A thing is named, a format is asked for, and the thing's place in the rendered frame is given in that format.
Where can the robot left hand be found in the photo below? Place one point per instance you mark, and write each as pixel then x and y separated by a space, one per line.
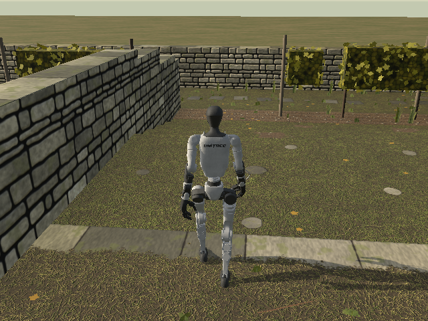
pixel 183 207

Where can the robot right upper arm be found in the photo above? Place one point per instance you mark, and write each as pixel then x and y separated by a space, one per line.
pixel 237 151

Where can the robot left forearm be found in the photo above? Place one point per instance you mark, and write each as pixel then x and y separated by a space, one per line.
pixel 187 185

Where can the robot right forearm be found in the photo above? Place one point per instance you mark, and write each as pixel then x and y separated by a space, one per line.
pixel 241 176

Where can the right robot foot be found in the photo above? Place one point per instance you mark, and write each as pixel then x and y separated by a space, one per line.
pixel 224 281

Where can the robot right hand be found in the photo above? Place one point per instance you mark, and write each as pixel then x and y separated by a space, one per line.
pixel 238 188

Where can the right robot shin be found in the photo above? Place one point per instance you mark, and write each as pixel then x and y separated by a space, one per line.
pixel 226 254

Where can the robot left upper arm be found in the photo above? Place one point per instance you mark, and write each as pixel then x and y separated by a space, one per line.
pixel 192 152

